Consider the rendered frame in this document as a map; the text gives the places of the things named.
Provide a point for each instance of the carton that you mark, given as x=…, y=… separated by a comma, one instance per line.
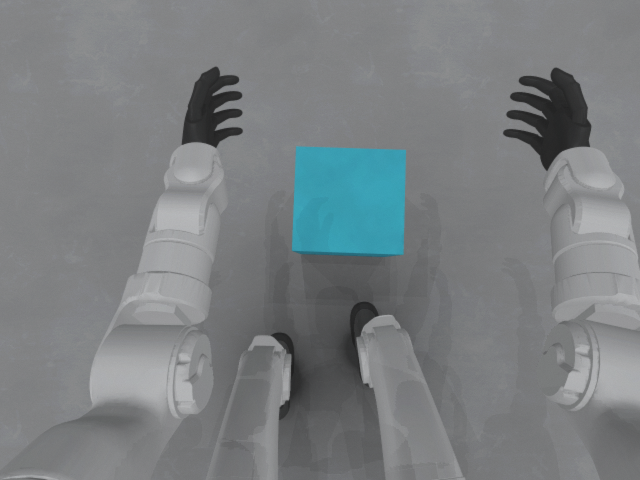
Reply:
x=349, y=201

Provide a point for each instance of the right robot shin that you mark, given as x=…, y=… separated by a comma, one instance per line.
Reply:
x=384, y=320

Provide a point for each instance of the left robot upper arm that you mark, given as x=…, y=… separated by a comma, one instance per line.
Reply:
x=146, y=380

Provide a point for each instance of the left robot thigh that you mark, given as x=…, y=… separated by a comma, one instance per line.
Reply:
x=247, y=444

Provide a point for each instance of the robot right forearm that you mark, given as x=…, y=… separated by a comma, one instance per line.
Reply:
x=594, y=253

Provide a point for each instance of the right robot upper arm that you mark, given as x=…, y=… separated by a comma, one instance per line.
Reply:
x=592, y=371

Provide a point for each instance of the robot left hand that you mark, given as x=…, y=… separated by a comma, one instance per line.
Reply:
x=200, y=120

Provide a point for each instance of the robot left forearm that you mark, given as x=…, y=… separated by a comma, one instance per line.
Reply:
x=171, y=284

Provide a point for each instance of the robot right hand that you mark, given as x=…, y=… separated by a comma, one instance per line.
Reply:
x=566, y=125

